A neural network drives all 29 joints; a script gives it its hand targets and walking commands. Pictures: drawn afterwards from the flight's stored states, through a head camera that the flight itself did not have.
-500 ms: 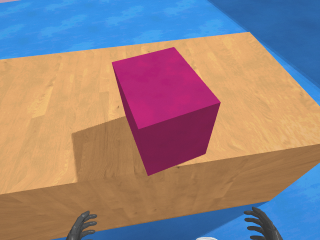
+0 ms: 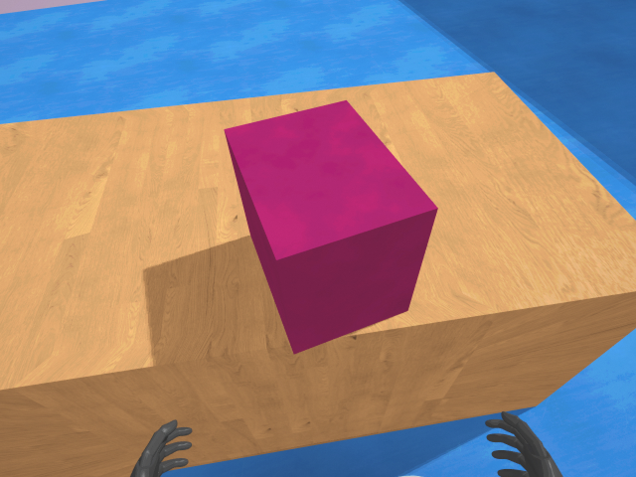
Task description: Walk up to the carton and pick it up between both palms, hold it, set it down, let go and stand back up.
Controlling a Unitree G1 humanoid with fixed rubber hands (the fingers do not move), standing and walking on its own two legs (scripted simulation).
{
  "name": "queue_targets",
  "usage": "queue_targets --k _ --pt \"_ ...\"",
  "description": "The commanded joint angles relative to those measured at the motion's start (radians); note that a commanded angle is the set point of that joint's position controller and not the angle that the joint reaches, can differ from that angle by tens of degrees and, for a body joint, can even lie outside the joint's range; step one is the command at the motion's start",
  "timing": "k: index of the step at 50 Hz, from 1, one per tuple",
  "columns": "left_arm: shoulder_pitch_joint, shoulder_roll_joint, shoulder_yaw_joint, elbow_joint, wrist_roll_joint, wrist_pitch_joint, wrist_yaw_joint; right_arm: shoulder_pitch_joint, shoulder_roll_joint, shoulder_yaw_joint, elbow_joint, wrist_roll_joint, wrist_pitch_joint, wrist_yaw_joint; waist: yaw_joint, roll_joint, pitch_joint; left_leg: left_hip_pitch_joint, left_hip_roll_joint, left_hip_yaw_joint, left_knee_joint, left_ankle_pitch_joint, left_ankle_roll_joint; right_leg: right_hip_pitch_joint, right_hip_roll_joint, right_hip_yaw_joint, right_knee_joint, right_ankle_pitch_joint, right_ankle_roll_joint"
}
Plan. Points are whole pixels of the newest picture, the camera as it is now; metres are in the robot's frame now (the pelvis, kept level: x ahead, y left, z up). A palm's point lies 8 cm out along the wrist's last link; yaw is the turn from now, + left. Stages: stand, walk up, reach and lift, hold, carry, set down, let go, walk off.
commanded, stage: walk up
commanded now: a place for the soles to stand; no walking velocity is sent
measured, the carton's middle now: (320, 224) +0.46 +0.01 +0.03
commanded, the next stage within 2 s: reach and lift in 1.92 s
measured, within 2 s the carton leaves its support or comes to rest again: neither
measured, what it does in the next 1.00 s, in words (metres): shifts its weight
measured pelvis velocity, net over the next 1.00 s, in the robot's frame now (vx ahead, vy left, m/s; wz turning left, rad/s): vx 0.00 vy -0.05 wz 0.19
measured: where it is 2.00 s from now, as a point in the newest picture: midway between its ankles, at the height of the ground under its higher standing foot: outside the picture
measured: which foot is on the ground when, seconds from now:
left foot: down 0.00-1.00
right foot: down 0.00-1.00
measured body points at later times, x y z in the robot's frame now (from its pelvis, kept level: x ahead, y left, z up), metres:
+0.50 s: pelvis +0.00 -0.04 -0.01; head +0.03 -0.02 +0.44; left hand +0.13 +0.24 -0.11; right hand +0.15 -0.29 -0.10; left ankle +0.01 +0.12 -0.73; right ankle +0.02 -0.13 -0.73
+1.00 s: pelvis +0.00 -0.05 -0.01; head +0.03 -0.03 +0.43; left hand +0.08 +0.24 -0.12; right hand +0.19 -0.29 -0.09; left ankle +0.01 +0.12 -0.73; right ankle +0.02 -0.13 -0.73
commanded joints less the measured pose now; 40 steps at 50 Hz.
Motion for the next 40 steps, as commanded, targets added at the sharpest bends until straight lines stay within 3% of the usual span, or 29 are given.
queue_targets --k 1,3,5,9,11,13,14,18,23,25,26,31,33,35,37,40 --pt "-0.038 0.174 0.046 -0.096 0.022 0.001 -0.012 0.047 -0.174 -0.064 -0.078 -0.022 -0.025 -0.021 -0.011 -0.047 -0.002 -0.026 0.128 -0.196 -0.182 -0.014 0.057 -0.045 -0.044 0.056 -0.071 0.060 -0.043" --pt "-0.019 0.134 0.036 -0.103 0.037 0.018 -0.023 0.059 -0.231 -0.077 -0.079 -0.024 -0.035 -0.037 0.005 0.029 0.012 -0.053 0.221 -0.321 -0.239 -0.061 0.118 -0.049 -0.038 0.028 0.002 0.034 -0.023" --pt "0.016 0.127 0.034 -0.101 0.036 0.020 -0.029 0.017 -0.233 -0.082 -0.098 -0.026 -0.032 -0.039 0.025 0.087 0.011 -0.074 0.226 -0.315 -0.239 -0.077 0.125 -0.037 -0.051 0.020 -0.028 0.011 -0.029" --pt "0.004 0.161 0.041 -0.098 0.024 0.006 -0.035 0.001 -0.189 -0.067 -0.115 -0.017 -0.023 -0.032 0.026 0.069 -0.008 -0.097 0.118 -0.191 -0.157 0.008 0.058 0.031 -0.076 0.065 -0.102 0.126 -0.057" --pt "-0.021 0.194 0.050 -0.108 0.021 0.009 -0.030 0.058 -0.163 -0.062 -0.102 -0.017 -0.019 -0.031 0.003 -0.017 -0.062 -0.048 0.067 -0.138 -0.071 0.067 0.039 0.033 -0.106 0.099 -0.132 0.142 -0.086" --pt "-0.036 0.192 0.045 -0.106 0.006 0.015 -0.030 0.074 -0.155 -0.060 -0.105 -0.015 -0.014 -0.036 -0.003 -0.053 -0.059 0.007 0.019 -0.084 0.002 0.046 0.020 -0.036 -0.144 0.133 -0.195 0.104 -0.122" --pt "-0.048 0.192 0.040 -0.110 0.007 0.018 -0.029 0.078 -0.152 -0.059 -0.103 -0.016 -0.014 -0.039 -0.008 -0.044 -0.050 0.017 0.011 -0.084 0.012 0.058 0.018 -0.054 -0.157 0.126 -0.195 0.120 -0.132" --pt "-0.067 0.210 0.043 -0.116 0.010 0.036 -0.028 0.088 -0.157 -0.065 -0.113 -0.015 -0.016 -0.043 -0.001 -0.055 -0.041 0.004 0.025 -0.114 0.013 0.105 0.021 -0.063 -0.146 0.063 -0.169 0.086 -0.122" --pt "-0.070 0.211 0.041 -0.118 0.007 0.049 -0.031 0.086 -0.175 -0.069 -0.119 -0.016 -0.015 -0.048 0.007 -0.046 -0.025 -0.022 0.026 -0.143 0.017 0.119 0.027 -0.062 -0.144 0.048 -0.159 0.053 -0.118" --pt "-0.069 0.203 0.034 -0.116 0.005 0.048 -0.033 0.085 -0.184 -0.071 -0.121 -0.017 -0.019 -0.050 0.008 -0.002 -0.035 -0.009 0.037 -0.153 0.015 0.200 0.027 -0.044 -0.151 0.027 -0.130 0.138 -0.118" --pt "-0.069 0.206 0.038 -0.118 0.013 0.050 -0.032 0.085 -0.189 -0.074 -0.127 -0.014 -0.019 -0.049 0.013 0.023 -0.057 -0.028 0.049 -0.193 0.011 0.211 0.034 -0.010 -0.133 0.011 -0.104 0.144 -0.109" --pt "-0.070 0.200 0.039 -0.119 0.018 0.055 -0.037 0.063 -0.208 -0.081 -0.140 -0.014 -0.017 -0.048 0.025 0.057 -0.069 -0.113 0.085 -0.280 -0.042 0.142 0.059 0.048 -0.110 -0.018 -0.050 0.105 -0.084" --pt "-0.059 0.206 0.043 -0.115 0.014 0.051 -0.036 0.050 -0.188 -0.075 -0.136 -0.016 -0.013 -0.047 0.033 -0.015 -0.053 -0.126 0.049 -0.227 0.014 0.130 0.040 0.057 -0.138 0.009 -0.113 0.088 -0.101" --pt "-0.083 0.215 0.043 -0.114 0.006 0.049 -0.033 0.075 -0.171 -0.072 -0.124 -0.013 -0.012 -0.048 0.017 -0.034 -0.060 -0.070 0.003 -0.147 0.075 0.138 0.017 0.014 -0.183 0.024 -0.156 0.084 -0.136" --pt "-0.097 0.220 0.041 -0.116 0.008 0.050 -0.032 0.074 -0.166 -0.073 -0.132 -0.011 -0.012 -0.050 0.011 -0.018 -0.044 -0.049 0.003 -0.138 0.089 0.158 0.016 -0.022 -0.198 0.008 -0.151 0.123 -0.150" --pt "-0.102 0.227 0.042 -0.121 0.014 0.060 -0.032 0.084 -0.184 -0.078 -0.138 -0.014 -0.018 -0.050 0.005 0.003 -0.073 -0.031 0.033 -0.201 0.048 0.220 0.033 -0.016 -0.164 -0.050 -0.075 0.118 -0.121"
